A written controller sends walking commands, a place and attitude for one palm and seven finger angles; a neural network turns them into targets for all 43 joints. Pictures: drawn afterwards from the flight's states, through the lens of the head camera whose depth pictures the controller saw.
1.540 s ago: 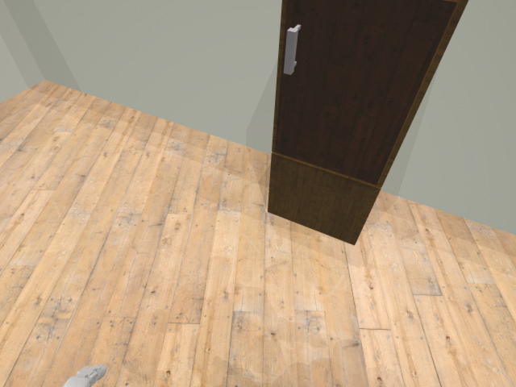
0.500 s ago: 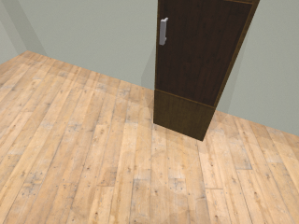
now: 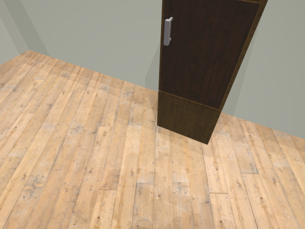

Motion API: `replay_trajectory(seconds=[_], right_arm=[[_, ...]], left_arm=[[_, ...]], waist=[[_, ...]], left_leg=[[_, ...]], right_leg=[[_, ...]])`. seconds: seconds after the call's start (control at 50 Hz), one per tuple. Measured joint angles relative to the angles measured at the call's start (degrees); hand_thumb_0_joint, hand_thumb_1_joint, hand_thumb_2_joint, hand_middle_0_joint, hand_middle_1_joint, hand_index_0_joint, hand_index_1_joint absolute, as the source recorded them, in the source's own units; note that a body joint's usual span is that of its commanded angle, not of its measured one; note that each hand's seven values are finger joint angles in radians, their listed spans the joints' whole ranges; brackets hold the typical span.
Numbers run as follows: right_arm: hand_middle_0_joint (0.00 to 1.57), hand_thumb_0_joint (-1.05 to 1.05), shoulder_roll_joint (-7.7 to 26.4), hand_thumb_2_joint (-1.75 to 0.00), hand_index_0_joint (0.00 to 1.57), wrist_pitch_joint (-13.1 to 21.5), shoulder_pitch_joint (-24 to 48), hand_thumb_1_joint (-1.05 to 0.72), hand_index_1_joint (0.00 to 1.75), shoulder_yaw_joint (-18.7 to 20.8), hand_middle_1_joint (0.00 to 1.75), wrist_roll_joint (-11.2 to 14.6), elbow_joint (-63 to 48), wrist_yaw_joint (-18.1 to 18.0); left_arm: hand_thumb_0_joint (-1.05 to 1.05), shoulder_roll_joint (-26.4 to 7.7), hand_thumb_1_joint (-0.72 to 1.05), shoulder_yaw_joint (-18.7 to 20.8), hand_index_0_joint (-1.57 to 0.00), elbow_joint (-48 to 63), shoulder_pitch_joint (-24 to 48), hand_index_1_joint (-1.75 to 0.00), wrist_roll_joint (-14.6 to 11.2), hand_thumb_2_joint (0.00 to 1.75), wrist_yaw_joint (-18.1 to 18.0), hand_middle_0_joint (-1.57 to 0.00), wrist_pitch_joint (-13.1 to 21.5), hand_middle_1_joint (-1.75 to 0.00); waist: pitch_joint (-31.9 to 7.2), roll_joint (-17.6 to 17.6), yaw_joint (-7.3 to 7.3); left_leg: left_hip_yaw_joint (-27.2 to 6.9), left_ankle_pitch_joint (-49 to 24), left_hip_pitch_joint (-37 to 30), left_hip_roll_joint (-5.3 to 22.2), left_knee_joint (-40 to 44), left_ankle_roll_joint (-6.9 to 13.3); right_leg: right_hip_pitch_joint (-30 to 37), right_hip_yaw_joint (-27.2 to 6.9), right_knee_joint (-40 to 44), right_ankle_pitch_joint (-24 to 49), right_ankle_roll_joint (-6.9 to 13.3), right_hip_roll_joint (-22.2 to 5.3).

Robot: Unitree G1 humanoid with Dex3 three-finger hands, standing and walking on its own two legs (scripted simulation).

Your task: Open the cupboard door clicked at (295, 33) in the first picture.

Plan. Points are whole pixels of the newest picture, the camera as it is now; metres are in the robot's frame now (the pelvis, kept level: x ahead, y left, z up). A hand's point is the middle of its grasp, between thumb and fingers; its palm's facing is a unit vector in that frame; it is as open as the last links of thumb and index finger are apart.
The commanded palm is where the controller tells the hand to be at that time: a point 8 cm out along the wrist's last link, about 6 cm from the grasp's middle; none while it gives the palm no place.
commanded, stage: turn to face it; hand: left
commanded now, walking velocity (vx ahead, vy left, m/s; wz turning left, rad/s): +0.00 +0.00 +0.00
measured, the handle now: (168, 31) +0.99 -0.03 +0.07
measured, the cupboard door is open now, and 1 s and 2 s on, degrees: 0 0 0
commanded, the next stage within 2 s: take the last steps up to it in 0.96 s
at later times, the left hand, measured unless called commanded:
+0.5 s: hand out of the picture +0.06 +0.18 -0.18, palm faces -0.13 -0.95 -0.27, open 7.4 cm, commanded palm none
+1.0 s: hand out of the picture +0.07 +0.20 -0.18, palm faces -0.23 -0.95 -0.21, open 7.4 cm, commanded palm none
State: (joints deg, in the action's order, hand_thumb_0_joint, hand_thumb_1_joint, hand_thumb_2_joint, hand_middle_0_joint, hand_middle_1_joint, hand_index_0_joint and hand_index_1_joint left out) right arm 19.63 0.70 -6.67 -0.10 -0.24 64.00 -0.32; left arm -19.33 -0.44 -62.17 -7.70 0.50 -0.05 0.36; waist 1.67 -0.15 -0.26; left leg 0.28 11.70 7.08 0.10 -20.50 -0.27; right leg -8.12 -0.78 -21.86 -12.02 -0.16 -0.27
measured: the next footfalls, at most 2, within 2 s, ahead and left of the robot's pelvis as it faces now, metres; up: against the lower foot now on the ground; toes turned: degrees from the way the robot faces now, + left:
left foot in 0.96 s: +0.00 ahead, +0.12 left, +0.00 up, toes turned -18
right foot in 1.38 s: -0.03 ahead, -0.11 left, +0.00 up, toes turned -29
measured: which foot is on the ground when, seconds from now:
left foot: down 0.00-0.50, up 0.52-0.94, down 0.96-1.00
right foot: down 0.00-0.98, up 1.00-1.00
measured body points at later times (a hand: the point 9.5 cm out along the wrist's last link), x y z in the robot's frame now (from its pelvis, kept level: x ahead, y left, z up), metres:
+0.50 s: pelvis -0.02 -0.02 -0.03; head +0.01 -0.04 +0.42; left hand +0.06 +0.23 -0.16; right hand +0.02 -0.28 -0.18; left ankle +0.00 +0.12 -0.75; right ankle +0.00 -0.11 -0.75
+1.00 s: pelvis -0.04 +0.02 -0.01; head -0.02 +0.04 +0.44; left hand +0.08 +0.25 -0.17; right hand -0.04 -0.25 -0.14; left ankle -0.04 +0.13 -0.75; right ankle -0.01 -0.11 -0.74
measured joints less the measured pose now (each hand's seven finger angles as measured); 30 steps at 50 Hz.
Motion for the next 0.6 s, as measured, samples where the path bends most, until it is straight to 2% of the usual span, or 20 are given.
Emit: replay_trajectory(seconds=[0.2,0.4,0.46,0.48,0.52,0.56,0.6], right_arm=[[0.20,0.01,-0.1,-0.89,0.20,-0.1,0.4,-0.91,0.30,0.2,0.30,-0.1,-0.6,-0.3],[0.20,0.01,-4.9,-0.89,0.20,-2.0,-1.0,-0.91,0.30,1.4,0.30,-0.3,-5.9,-1.1],[0.20,0.01,-5.9,-0.89,0.20,-2.3,-1.7,-0.91,0.30,1.8,0.30,-0.4,-6.6,-0.9],[0.20,0.01,-5.9,-0.89,0.20,-2.5,-1.9,-0.91,0.30,2.0,0.30,-0.4,-6.8,-0.8],[0.20,0.01,-5.7,-0.89,0.20,-3.0,-2.5,-0.91,0.30,2.6,0.30,-0.3,-7.0,-0.9],[0.20,0.01,-5.7,-0.89,0.20,-4.0,-2.7,-0.91,0.30,3.0,0.30,-0.2,-6.9,-1.0],[0.20,0.01,-5.8,-0.89,0.20,-4.4,-2.4,-0.91,0.29,3.2,0.30,-0.2,-6.8,-0.8]], left_arm=[[0.00,0.1,0.91,0.3,-0.20,0.6,-0.3,-0.30,0.0,0.90,-0.1,-0.20,-0.5,-0.30],[0.00,3.4,0.91,1.4,-0.20,4.8,-3.3,-0.30,0.3,0.90,0.3,-0.20,-3.5,-0.30],[0.00,4.6,0.91,1.9,-0.20,6.1,-4.3,-0.30,0.4,0.90,0.7,-0.20,-3.8,-0.30],[0.00,5.2,0.91,2.0,-0.20,6.4,-4.6,-0.30,0.4,0.90,0.8,-0.20,-3.7,-0.30],[0.00,6.7,0.91,2.0,-0.20,7.0,-5.2,-0.30,0.8,0.90,0.9,-0.20,-3.3,-0.30],[0.00,7.7,0.91,1.9,-0.20,7.7,-5.8,-0.30,0.8,0.90,0.5,-0.20,-2.5,-0.30],[0.00,8.6,0.91,2.0,-0.20,8.1,-6.4,-0.30,0.6,0.90,0.0,-0.20,-2.4,-0.30]], waist=[[0.3,-0.1,0.57],[2.3,1.1,0.77],[3.4,1.4,1.41],[3.8,0.8,1.42],[4.1,-1.4,0.78],[3.8,-1.7,0.92],[3.7,-1.6,1.42]], left_leg=[[0.6,0.2,0.2,0.3,-0.3,-0.1],[5.6,4.8,5.0,1.8,-9.2,-0.5],[7.6,6.5,5.8,2.5,-12.4,-0.9],[8.0,7.3,6.1,3.2,-14.0,-1.2],[6.9,9.8,8.3,4.8,-19.4,-1.7],[3.6,14.9,12.6,3.1,-29.4,-1.7],[1.3,14.4,16.0,1.7,-37.3,-1.6]], right_leg=[[-0.6,-0.6,-0.4,0.0,0.1,0.3],[-8.8,-5.1,-12.2,-3.8,0.4,2.1],[-11.2,-2.5,-17.5,-7.2,0.0,1.3],[-11.4,-1.8,-18.2,-6.9,0.6,1.4],[-11.4,-0.5,-18.6,-6.9,2.8,2.7],[-11.7,-0.5,-17.8,-6.3,3.7,2.9],[-11.2,-1.3,-14.7,-4.1,3.7,3.2]])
